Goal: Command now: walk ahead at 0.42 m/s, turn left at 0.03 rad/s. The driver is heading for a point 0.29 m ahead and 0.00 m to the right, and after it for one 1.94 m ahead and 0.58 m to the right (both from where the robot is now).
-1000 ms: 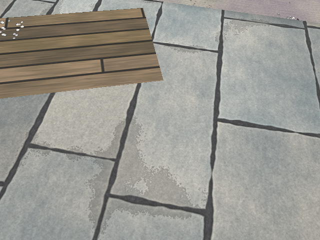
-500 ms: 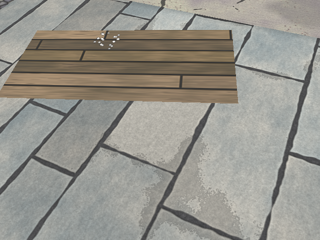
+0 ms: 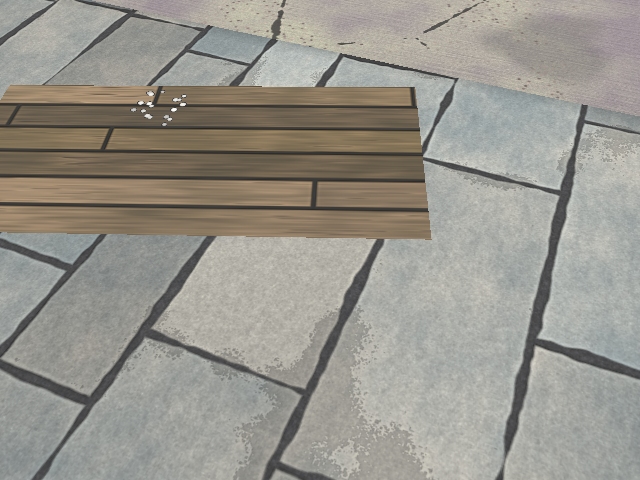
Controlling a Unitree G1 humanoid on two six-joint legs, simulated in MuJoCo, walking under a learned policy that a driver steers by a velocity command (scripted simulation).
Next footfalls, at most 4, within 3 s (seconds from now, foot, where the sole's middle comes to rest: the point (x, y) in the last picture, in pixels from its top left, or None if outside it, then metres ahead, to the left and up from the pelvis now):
0.52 left None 0.44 0.09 -0.77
0.96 right None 0.35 -0.15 -0.77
1.36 left None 0.44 0.06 -0.77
1.66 right None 0.37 -0.20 -0.77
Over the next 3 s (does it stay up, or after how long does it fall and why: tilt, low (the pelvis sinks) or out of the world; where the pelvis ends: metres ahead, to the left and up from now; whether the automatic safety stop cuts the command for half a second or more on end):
stays up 0.99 -0.45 0.01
